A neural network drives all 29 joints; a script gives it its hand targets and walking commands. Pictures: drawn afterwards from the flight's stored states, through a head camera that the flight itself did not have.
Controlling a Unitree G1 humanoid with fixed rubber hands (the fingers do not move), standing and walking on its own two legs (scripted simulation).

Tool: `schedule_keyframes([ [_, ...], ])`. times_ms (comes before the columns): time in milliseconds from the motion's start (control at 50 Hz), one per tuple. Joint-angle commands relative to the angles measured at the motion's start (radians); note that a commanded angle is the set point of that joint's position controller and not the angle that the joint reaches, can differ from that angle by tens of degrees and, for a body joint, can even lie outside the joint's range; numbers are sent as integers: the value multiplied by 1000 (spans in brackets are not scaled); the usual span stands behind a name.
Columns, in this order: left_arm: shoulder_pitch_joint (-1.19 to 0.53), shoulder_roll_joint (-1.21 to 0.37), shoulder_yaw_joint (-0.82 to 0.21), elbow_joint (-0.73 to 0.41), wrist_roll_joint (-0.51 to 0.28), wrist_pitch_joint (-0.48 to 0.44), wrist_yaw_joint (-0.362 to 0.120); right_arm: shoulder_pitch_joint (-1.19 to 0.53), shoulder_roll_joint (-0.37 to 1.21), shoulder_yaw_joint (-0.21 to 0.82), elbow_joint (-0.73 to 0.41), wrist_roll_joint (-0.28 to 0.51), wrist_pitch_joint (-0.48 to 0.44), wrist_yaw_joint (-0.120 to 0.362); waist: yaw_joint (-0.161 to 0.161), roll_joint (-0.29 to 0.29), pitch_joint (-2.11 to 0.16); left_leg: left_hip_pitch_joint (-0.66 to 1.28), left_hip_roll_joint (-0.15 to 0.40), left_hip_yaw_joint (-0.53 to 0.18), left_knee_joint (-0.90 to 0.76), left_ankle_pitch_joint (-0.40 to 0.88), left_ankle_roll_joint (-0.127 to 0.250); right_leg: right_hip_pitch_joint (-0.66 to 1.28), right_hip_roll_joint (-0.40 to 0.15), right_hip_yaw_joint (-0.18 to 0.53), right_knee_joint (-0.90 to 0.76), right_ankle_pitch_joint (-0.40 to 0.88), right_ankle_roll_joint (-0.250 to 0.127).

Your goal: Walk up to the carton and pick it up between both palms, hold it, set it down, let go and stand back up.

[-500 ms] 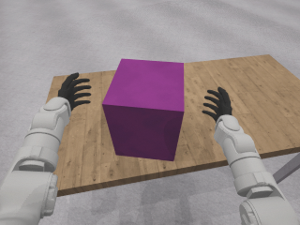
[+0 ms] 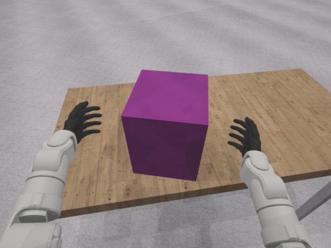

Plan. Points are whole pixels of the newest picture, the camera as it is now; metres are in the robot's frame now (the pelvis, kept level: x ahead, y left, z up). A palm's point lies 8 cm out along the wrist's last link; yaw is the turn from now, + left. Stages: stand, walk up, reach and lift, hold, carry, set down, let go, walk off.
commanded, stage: set down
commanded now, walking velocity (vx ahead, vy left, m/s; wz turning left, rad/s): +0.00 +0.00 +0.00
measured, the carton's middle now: (169, 125) +0.47 -0.05 +0.04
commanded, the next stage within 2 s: none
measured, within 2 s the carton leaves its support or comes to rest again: neither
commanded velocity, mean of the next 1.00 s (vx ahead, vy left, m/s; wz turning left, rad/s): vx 0.00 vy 0.00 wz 0.00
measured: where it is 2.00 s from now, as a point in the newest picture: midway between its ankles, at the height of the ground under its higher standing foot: outside the picture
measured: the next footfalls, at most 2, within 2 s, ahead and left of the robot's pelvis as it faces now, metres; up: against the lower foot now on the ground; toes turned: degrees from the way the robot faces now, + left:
none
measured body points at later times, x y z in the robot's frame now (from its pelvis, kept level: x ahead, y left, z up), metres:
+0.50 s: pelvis +0.02 +0.00 +0.00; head +0.04 +0.00 +0.45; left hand +0.32 +0.23 +0.05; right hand +0.27 -0.21 +0.04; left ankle -0.01 +0.12 -0.74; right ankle +0.05 -0.14 -0.74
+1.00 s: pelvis +0.03 +0.00 +0.00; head +0.05 +0.00 +0.45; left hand +0.25 +0.25 +0.01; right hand +0.22 -0.20 +0.01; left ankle -0.01 +0.12 -0.74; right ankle +0.05 -0.14 -0.74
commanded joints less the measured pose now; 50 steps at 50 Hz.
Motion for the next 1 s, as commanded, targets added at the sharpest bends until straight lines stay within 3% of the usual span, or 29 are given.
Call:
schedule_keyframes([
  [0, -107, 124, 79, -310, 10, -51, -6, -114, -87, 18, -304, -3, -95, 1, 25, 35, -370, 16, -66, 32, -73, 266, -11, 345, 72, -20, 16, 256, -33],
  [20, -183, 141, 72, -363, 9, -47, -8, -174, -123, -17, -329, -8, -98, 0, 10, 61, -406, 18, -61, 33, -67, 299, -27, 321, 78, -23, 16, 260, -33],
  [60, -207, 169, 80, -410, -12, -62, 4, -177, -115, -24, -379, -13, -104, 12, 41, 69, -407, -8, -62, 40, -62, 243, -26, 285, 76, -17, 18, 189, -34],
  [80, -195, 157, 58, -448, -18, -63, 10, -164, -124, -21, -401, -19, -99, 14, 24, 77, -394, -4, -56, 38, -64, 231, -25, 260, 77, -22, 15, 177, -40],
  [100, -133, 159, 68, -474, -23, -78, 16, -106, -112, 1, -434, -16, -104, 22, 50, 82, -382, -10, -54, 30, -60, 242, -26, 258, 71, -19, 19, 180, -41],
  [120, -79, 154, 62, -513, -20, -78, 17, -45, -103, 1, -439, -12, -106, 24, 37, 66, -369, 11, -50, 29, -57, 260, -24, 261, 73, -21, 17, 197, -39],
  [180, -17, 169, 83, -550, -26, -87, 18, 11, -102, 3, -466, -19, -108, 27, 76, 83, -349, -12, -51, 29, -53, 270, -24, 252, 66, -12, 23, 195, -39],
  [200, 53, 144, 67, -576, -41, -100, 19, 81, -95, 13, -479, -15, -114, 27, 54, 73, -339, 1, -55, 27, -49, 262, -30, 254, 68, -15, 20, 208, -41],
  [260, 192, 132, 67, -608, -36, -123, 15, 201, -64, 35, -506, -11, -130, 31, 83, 78, -308, 6, -53, 20, -51, 280, -26, 271, 60, 1, 23, 226, -38],
  [280, 164, 130, 52, -613, -49, -122, 13, 173, -84, 21, -528, -25, -129, 25, 61, 83, -296, -2, -52, 24, -54, 259, -31, 254, 61, -2, 12, 203, -40],
  [340, 221, 144, 63, -659, -55, -155, 9, 247, -85, -8, -555, -55, -146, 29, 71, 91, -272, -12, -45, 15, -49, 291, -29, 242, 57, -1, 20, 206, -38],
  [400, 300, 143, 50, -680, -49, -179, 10, 339, -83, -1, -582, -70, -159, 23, 54, 90, -263, -15, -29, 1, -45, 286, -31, 250, 49, -2, 22, 201, -44],
  [460, 329, 131, 35, -683, -72, -196, 15, 348, -57, 9, -600, -68, -166, 25, 59, 87, -242, -42, -22, -5, -52, 241, -32, 223, 50, -2, 15, 140, -54],
  [480, 371, 142, 45, -689, -69, -213, 20, 390, -48, 30, -601, -60, -165, 31, 80, 105, -228, -52, -19, -8, -54, 237, -28, 221, 45, -4, 24, 128, -57],
  [500, 361, 147, 34, -679, -80, -214, 15, 373, -69, 5, -605, -73, -164, 30, 63, 54, -243, -49, -21, -8, -54, 225, -22, 218, 44, -2, 18, 126, -58],
  [520, 348, 159, 55, -651, -67, -212, 13, 375, -49, 30, -607, -81, -154, 26, 82, 63, -225, -71, -18, -7, -61, 189, -12, 236, 39, 7, 18, 104, -59],
  [540, 539, 127, 59, -659, -55, -226, 7, 525, -32, 46, -582, -78, -169, 25, 96, 62, -179, -43, -17, -8, -71, 225, -18, 255, 38, 4, 19, 128, -56],
  [560, 386, 151, 54, -672, -80, -229, 5, 375, -61, 15, -614, -74, -172, 20, 80, 69, -195, -81, -22, -1, -70, 188, -25, 233, 43, 1, 15, 89, -61],
  [620, 495, 153, 58, -641, -61, -258, -5, 502, 2, 34, -579, -91, -168, 19, 72, 68, -142, -57, -20, -7, -67, 168, -11, 228, 27, 10, 12, 82, -59],
  [700, 526, 165, 44, -708, -80, -312, 2, 525, 3, 47, -638, -80, -212, 21, 109, 119, -181, -77, -22, -7, -53, 189, -19, 228, 23, 16, 19, 79, -62],
  [740, 659, 143, 48, -662, -67, -326, -10, 637, 7, 63, -604, -86, -232, 15, 94, 83, -134, -51, -18, -17, -51, 215, -24, 242, 24, 22, 13, 102, -62],
  [760, 561, 180, 44, -656, -84, -327, -15, 533, 9, 58, -638, -99, -232, 4, 101, 48, -123, -86, -20, -12, -54, 164, -4, 228, 13, 26, 17, 66, -56],
  [780, 598, 167, 57, -695, -84, -341, -8, 556, 9, 64, -664, -90, -237, 7, 123, 85, -133, -87, -16, -8, -59, 173, -10, 233, 16, 28, 21, 59, -57],
  [800, 648, 168, 41, -672, -87, -350, -12, 629, 10, 54, -653, -80, -254, 8, 89, 64, -121, -71, -13, -17, -52, 180, -17, 225, 16, 25, 12, 67, -64],
  [820, 625, 172, 47, -690, -91, -363, -9, 606, 11, 55, -673, -85, -262, 12, 110, 78, -124, -92, -8, -25, -55, 156, -18, 224, 16, 34, 20, 32, -67],
  [840, 673, 174, 47, -704, -96, -379, -8, 679, 31, 55, -650, -94, -265, 6, 95, 80, -112, -82, -12, -22, -51, 163, -15, 228, 10, 34, 20, 54, -64],
  [880, 680, 189, 51, -684, -105, -395, -12, 674, 38, 62, -661, -106, -273, 6, 109, 65, -112, -96, -13, -23, -52, 134, -8, 225, 5, 43, 24, 35, -64],
  [940, 728, 149, 39, -663, -98, -421, -2, 681, 19, 54, -616, -100, -293, 25, 123, 110, -103, -95, 9, -40, -58, 154, -16, 223, 14, 33, 32, 25, -77],
  [980, 720, 162, 22, -684, -109, -441, -2, 688, 33, 48, -617, -87, -313, 19, 103, 119, -91, -94, 3, -36, -48, 163, -30, 221, 15, 35, 31, 35, -77],
])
